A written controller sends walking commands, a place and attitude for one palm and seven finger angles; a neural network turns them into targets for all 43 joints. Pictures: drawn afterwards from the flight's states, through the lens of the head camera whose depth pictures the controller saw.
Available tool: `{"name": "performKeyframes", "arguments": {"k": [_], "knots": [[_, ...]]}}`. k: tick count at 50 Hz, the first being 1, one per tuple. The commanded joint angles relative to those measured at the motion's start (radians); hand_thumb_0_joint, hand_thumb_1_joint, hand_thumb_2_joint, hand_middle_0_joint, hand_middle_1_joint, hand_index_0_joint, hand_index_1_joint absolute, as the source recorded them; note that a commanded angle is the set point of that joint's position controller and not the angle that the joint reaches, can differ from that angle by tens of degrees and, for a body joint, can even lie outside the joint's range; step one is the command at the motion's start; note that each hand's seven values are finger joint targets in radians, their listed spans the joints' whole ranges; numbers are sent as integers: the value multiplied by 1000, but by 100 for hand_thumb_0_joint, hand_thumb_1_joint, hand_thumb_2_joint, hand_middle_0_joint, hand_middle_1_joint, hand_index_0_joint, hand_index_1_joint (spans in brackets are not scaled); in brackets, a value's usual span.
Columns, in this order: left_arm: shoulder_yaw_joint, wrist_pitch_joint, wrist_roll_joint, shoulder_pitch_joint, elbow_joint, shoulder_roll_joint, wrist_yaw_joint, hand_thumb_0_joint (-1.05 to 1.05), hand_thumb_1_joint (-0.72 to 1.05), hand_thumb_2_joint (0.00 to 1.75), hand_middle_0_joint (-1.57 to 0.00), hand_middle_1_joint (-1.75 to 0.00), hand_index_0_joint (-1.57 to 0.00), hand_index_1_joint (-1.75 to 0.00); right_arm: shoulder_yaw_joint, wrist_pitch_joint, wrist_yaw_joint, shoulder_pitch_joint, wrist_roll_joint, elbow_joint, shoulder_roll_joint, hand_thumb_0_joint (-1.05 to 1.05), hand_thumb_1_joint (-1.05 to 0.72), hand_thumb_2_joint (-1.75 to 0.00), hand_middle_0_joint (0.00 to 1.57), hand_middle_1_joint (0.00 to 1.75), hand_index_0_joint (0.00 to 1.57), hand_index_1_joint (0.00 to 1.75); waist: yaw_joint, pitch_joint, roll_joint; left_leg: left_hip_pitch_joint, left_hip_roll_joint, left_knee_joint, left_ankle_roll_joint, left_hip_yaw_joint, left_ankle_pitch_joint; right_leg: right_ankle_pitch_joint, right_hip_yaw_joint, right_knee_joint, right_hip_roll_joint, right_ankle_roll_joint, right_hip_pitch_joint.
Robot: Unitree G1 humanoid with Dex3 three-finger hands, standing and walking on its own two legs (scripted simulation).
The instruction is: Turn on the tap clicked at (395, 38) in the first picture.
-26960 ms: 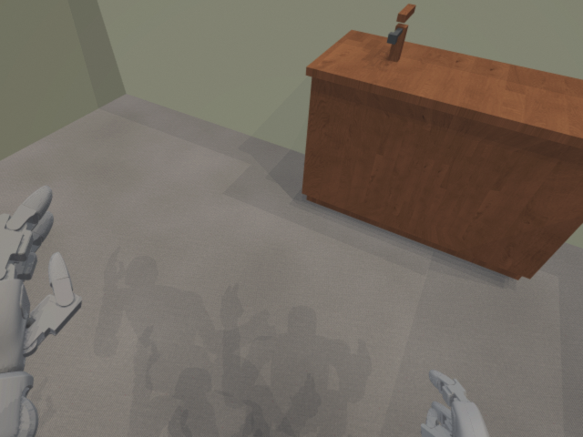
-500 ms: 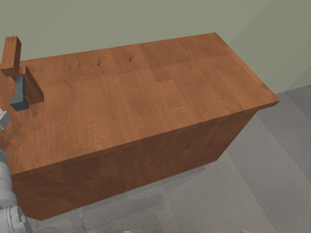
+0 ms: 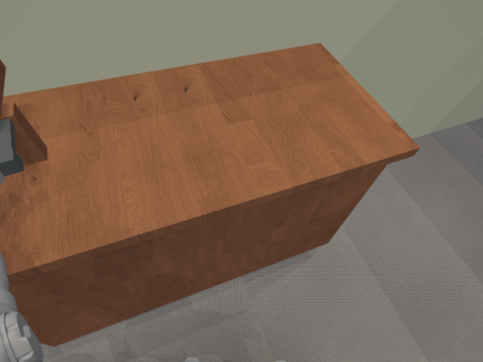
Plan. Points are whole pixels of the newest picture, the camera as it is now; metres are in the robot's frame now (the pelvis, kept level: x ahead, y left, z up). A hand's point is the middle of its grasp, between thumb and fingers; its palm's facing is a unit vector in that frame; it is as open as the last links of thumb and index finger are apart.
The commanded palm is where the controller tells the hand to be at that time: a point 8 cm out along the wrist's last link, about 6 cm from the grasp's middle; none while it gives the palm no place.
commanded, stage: push the lever round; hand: left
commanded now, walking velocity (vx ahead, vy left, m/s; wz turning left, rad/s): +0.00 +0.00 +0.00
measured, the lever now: (8, 162) +0.40 +0.37 +0.09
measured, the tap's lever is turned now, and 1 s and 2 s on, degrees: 5 26 48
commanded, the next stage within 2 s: none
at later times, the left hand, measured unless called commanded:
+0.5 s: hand (11, 167) +0.40 +0.37 +0.08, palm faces +0.58 -0.81 -0.08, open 7.8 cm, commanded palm +0.35 +0.39 +0.09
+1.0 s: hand (34, 164) +0.40 +0.34 +0.08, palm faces +0.68 -0.73 -0.07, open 7.8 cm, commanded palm +0.36 +0.36 +0.09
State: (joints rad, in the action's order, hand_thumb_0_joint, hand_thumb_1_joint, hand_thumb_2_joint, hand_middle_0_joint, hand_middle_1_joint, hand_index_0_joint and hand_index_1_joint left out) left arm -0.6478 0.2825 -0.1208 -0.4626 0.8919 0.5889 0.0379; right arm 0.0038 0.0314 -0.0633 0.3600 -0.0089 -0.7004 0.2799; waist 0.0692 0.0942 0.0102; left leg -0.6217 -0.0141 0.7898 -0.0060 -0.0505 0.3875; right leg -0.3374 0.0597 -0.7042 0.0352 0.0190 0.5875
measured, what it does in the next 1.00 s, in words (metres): stands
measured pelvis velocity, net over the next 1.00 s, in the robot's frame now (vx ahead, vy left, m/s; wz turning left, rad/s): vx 0.00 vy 0.01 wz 0.00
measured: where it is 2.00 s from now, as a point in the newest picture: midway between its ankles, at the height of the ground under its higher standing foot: outside the picture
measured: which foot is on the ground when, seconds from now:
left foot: down 0.00-1.00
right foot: down 0.00-1.00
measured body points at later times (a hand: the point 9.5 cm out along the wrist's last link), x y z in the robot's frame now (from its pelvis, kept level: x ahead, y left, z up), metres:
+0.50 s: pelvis +0.00 +0.01 +0.00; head +0.07 +0.03 +0.44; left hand +0.36 +0.41 +0.09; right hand +0.06 -0.27 -0.11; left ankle +0.00 +0.11 -0.71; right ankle +0.00 -0.11 -0.71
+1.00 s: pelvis +0.00 +0.01 +0.00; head +0.06 +0.03 +0.45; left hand +0.36 +0.37 +0.09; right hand +0.08 -0.25 -0.11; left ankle +0.00 +0.11 -0.71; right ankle +0.00 -0.11 -0.71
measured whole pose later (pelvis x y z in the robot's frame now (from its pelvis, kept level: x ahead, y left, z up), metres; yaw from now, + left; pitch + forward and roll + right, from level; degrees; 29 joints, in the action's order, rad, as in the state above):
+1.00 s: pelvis +0.00 +0.01 +0.00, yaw +0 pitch +12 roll -2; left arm -0.53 0.22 -0.05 -0.49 0.78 0.39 -0.29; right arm 0.01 0.02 -0.04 0.30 0.01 -0.70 0.23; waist 0.06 0.11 0.01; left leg -0.59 0.00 0.78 -0.02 -0.04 0.39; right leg -0.34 0.05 -0.69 0.02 0.00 0.56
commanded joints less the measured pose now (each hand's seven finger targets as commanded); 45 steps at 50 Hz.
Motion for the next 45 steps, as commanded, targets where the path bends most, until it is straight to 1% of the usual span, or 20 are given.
{"name": "performKeyframes", "arguments": {"k": [1,2,4,5,7,12,16,18,21,25,28,30,33,34,36,37,38,40,42,45], "knots": [[-35,52,-10,-320,-200,360,8,0,90,90,-15,-15,-15,-15,-61,-36,-23,47,3,93,173,0,-90,-90,20,30,20,30,-10,291,111,149,21,-106,-30,-1,-296,251,-45,76,3,-1,-173],[-62,54,-4,-318,-202,389,-1,0,90,90,-15,-15,-15,-15,-59,-34,-25,47,5,90,175,0,-90,-90,20,30,20,30,-15,283,131,142,21,-102,-32,1,-297,255,-49,76,1,-1,-175],[-32,54,9,-348,-179,370,-10,0,90,90,-15,-15,-15,-15,-54,-34,-23,49,6,90,169,0,-90,-90,20,30,20,30,-4,268,122,127,22,-106,-31,1,-277,242,-47,73,0,-3,-163],[-47,56,12,-344,-170,384,-16,0,90,90,-15,-15,-15,-15,-54,-35,-21,52,8,90,170,0,-90,-90,20,30,20,30,-4,264,99,118,22,-105,-33,0,-267,237,-48,74,2,-4,-165],[-65,68,21,-341,-179,405,-24,0,90,90,-15,-15,-15,-15,-55,-33,-20,52,12,91,171,0,-90,-90,20,30,20,30,-10,283,123,125,21,-97,-34,2,-287,255,-52,68,1,-2,-176],[-6,91,20,-380,-202,339,-21,0,90,90,-15,-15,-15,-15,-54,-34,-14,47,12,90,165,0,-90,-90,20,30,20,30,0,297,162,170,16,-91,-26,-3,-316,252,-47,62,4,4,-146],[6,68,4,-385,-143,326,-16,0,90,90,-15,-15,-15,-15,-52,-33,-20,44,5,93,170,0,-90,-90,20,30,20,30,14,261,88,123,18,-103,-29,-4,-238,205,-44,75,3,-4,-135],[23,69,11,-435,-153,321,-24,0,90,90,-15,-15,-15,-15,-50,-35,-22,45,6,90,169,0,-90,-90,20,30,20,30,19,263,113,138,17,-106,-27,-8,-239,199,-44,74,0,-2,-123],[12,73,25,-420,-174,337,-41,0,90,90,-15,-15,-15,-15,-52,-35,-20,46,10,94,168,0,-90,-90,20,30,20,30,4,294,153,167,15,-104,-20,-15,-278,205,-41,65,4,5,-120],[67,85,21,-416,-238,240,-77,0,90,90,-15,-15,-15,-15,-56,-38,-10,44,15,94,158,0,-90,-90,20,30,20,30,7,333,159,233,7,-95,-6,-28,-363,229,-30,57,9,7,-107],[59,75,15,-397,-255,221,-113,0,90,90,-15,-15,-15,-15,-59,-36,-7,42,16,84,157,0,-90,-90,20,30,20,30,-2,338,165,247,1,-95,3,-34,-407,240,-27,54,9,9,-111],[59,61,13,-376,-266,204,-135,0,90,90,-15,-15,-15,-15,-62,-38,-4,37,15,85,157,0,-90,-90,20,30,20,30,-7,334,136,243,0,-100,9,-37,-416,244,-23,56,10,9,-122],[86,43,36,-371,-333,172,-176,0,90,90,-15,-15,-15,-15,-61,-36,2,28,16,90,149,0,-90,-90,20,30,20,30,-13,342,198,277,-5,-100,21,-40,-504,259,-21,52,6,9,-122],[103,36,43,-370,-353,149,-190,0,90,90,-15,-15,-15,-15,-62,-36,5,28,18,91,147,0,-90,-90,20,30,20,30,-13,344,188,290,-8,-102,26,-45,-513,251,-18,52,8,10,-114],[107,19,46,-348,-337,128,-219,0,90,90,-15,-15,-15,-15,-62,-38,7,23,20,88,147,0,-90,-90,20,30,20,30,-7,308,140,267,-9,-108,25,-44,-488,247,-15,59,10,9,-118],[78,20,52,-348,-343,151,-236,0,90,90,-15,-15,-15,-15,-62,-36,5,20,21,82,147,0,-90,-90,20,30,20,30,-15,304,142,262,-11,-106,24,-45,-503,254,-17,59,8,12,-128],[114,20,53,-366,-360,108,-247,0,90,90,-15,-15,-15,-15,-62,-38,8,17,22,86,142,0,-90,-90,20,30,20,30,-6,309,137,268,-8,-107,24,-43,-498,256,-17,58,8,10,-127],[109,15,49,-326,-362,88,-269,0,90,90,-15,-15,-15,-15,-65,-41,11,13,23,85,139,0,-90,-90,20,30,20,30,-18,320,124,267,-7,-106,25,-35,-510,276,-19,59,9,10,-148],[90,14,59,-325,-361,101,-291,0,90,90,-15,-15,-15,-15,-65,-38,11,11,27,79,140,0,-90,-90,20,30,20,30,-20,314,114,263,-8,-101,23,-34,-527,291,-20,58,7,10,-155],[106,3,74,-354,-349,86,-316,0,90,90,-15,-15,-15,-15,-61,-37,13,0,26,80,134,0,-90,-90,20,30,20,30,-11,296,110,228,-1,-109,19,-27,-444,271,-21,58,3,10,-158]]}}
